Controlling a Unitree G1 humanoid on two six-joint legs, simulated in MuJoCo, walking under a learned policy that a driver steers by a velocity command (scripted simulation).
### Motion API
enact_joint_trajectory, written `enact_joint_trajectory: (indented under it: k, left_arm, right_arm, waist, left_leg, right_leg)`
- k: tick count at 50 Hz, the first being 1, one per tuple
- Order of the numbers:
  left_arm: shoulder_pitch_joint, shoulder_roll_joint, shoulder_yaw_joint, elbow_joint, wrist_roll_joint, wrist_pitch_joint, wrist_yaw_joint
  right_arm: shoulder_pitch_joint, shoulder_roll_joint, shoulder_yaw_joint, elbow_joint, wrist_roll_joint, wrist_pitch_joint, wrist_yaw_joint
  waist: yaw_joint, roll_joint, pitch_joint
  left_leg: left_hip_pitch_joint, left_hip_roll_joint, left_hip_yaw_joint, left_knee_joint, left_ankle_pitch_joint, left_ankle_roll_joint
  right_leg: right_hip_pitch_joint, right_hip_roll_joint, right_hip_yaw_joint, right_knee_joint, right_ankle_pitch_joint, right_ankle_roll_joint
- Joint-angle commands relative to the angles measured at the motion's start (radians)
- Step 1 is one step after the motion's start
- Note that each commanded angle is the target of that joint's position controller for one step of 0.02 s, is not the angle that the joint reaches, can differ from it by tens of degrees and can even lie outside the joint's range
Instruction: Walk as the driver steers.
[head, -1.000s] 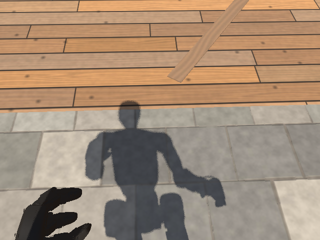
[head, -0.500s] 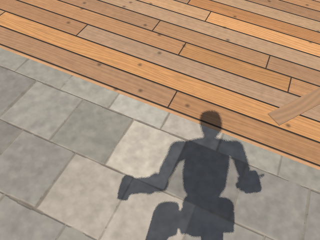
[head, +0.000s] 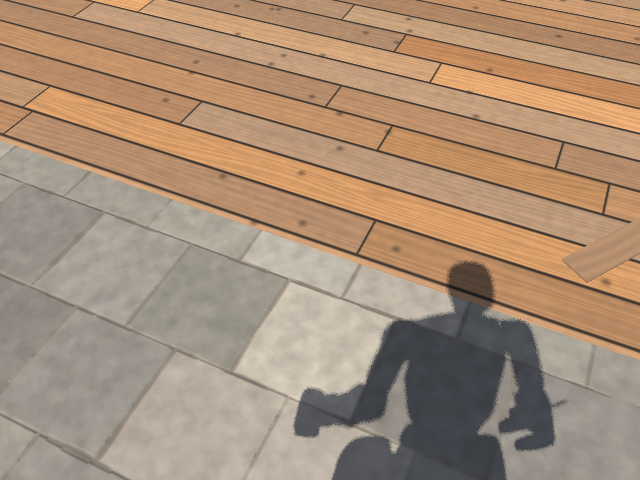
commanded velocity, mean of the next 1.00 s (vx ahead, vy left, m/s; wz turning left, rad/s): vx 0.02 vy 0.00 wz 0.01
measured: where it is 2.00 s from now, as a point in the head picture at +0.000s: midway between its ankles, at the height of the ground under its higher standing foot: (330, 400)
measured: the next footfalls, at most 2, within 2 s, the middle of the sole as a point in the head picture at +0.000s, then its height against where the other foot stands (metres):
left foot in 1.22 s outside the picture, level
right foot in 1.72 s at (350, 474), level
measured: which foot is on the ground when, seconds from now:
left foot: down 0.00-0.92, up 0.94-1.00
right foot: down 0.00-1.00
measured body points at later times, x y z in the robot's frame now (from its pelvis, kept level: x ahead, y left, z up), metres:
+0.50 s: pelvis +0.01 -0.01 +0.00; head +0.02 -0.01 +0.45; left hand +0.10 +0.24 -0.13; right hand +0.09 -0.27 -0.14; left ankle +0.02 +0.13 -0.73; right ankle -0.01 -0.11 -0.73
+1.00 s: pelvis +0.02 -0.01 +0.01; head +0.01 -0.01 +0.46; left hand +0.04 +0.24 -0.14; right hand +0.05 -0.27 -0.14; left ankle +0.00 +0.12 -0.71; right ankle -0.01 -0.11 -0.73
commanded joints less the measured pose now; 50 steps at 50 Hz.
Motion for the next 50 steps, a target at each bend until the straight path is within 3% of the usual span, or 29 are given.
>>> enact_joint_trajectory:
  k: [1,22,45,46,47,48,49,50]
  left_arm:
    - [-0.018,0.114,0.028,-0.049,-0.002,-0.011,0.004]
    - [0.009,0.114,0.024,0.136,-0.011,-0.010,0.007]
    - [0.076,0.110,0.014,0.257,-0.012,0.000,0.019]
    - [0.114,0.121,0.019,0.274,-0.017,0.004,0.023]
    - [0.144,0.173,0.038,0.277,-0.033,0.008,0.026]
    - [0.201,0.220,0.053,0.281,-0.042,0.004,0.027]
    - [0.210,0.266,0.070,0.277,-0.045,-0.011,0.030]
    - [0.182,0.238,0.064,0.257,-0.030,-0.034,0.030]
  right_arm:
    - [-0.030,-0.085,-0.025,-0.050,0.002,-0.019,-0.006]
    - [-0.005,-0.085,-0.034,0.138,0.012,-0.015,-0.034]
    - [0.008,-0.076,-0.013,0.315,0.016,-0.020,-0.037]
    - [0.036,-0.062,-0.010,0.332,0.020,-0.019,-0.038]
    - [0.027,-0.070,-0.014,0.326,0.031,-0.021,-0.036]
    - [-0.037,-0.082,-0.017,0.291,0.035,-0.033,-0.029]
    - [-0.124,-0.067,-0.010,0.238,0.045,-0.054,-0.018]
    - [-0.171,-0.076,-0.013,0.211,0.053,-0.075,-0.008]
  waist:
    - [0.015,-0.006,-0.043]
    - [0.015,-0.011,-0.013]
    - [0.019,-0.010,0.015]
    - [0.026,-0.032,-0.030]
    - [0.043,-0.088,0.000]
    - [0.078,-0.161,0.055]
    - [0.096,-0.230,0.139]
    - [0.087,-0.184,0.186]
  left_leg:
    - [0.048,0.043,-0.053,-0.060,0.165,0.024]
    - [0.119,0.047,-0.034,-0.095,0.228,0.012]
    - [0.095,0.041,-0.004,-0.134,0.187,0.002]
    - [0.093,0.000,0.048,-0.091,-0.003,0.007]
    - [0.002,-0.042,0.099,0.010,-0.226,0.014]
    - [-0.153,-0.040,0.123,0.150,-0.289,0.020]
    - [-0.269,0.031,0.086,0.306,-0.231,0.036]
    - [-0.387,0.085,0.028,0.434,-0.223,0.045]
  right_leg:
    - [-0.018,-0.076,0.085,-0.119,0.125,-0.035]
    - [0.005,-0.049,0.065,-0.160,0.182,-0.032]
    - [0.028,-0.036,0.066,-0.191,0.181,-0.040]
    - [0.054,-0.028,0.070,-0.215,-0.065,-0.057]
    - [0.052,-0.071,0.150,-0.262,-0.383,-0.102]
    - [0.066,-0.198,0.331,-0.368,-0.631,-0.170]
    - [0.029,-0.355,0.545,-0.477,-0.691,-0.253]
    - [0.048,-0.408,0.614,-0.507,-0.582,-0.281]
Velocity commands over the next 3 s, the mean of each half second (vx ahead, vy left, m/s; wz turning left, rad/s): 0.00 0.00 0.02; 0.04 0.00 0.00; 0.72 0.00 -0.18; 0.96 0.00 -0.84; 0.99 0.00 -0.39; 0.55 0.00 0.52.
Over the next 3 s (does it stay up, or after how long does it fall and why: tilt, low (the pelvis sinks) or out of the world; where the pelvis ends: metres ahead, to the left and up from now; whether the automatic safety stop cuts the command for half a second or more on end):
stays up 1.31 -0.56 -0.02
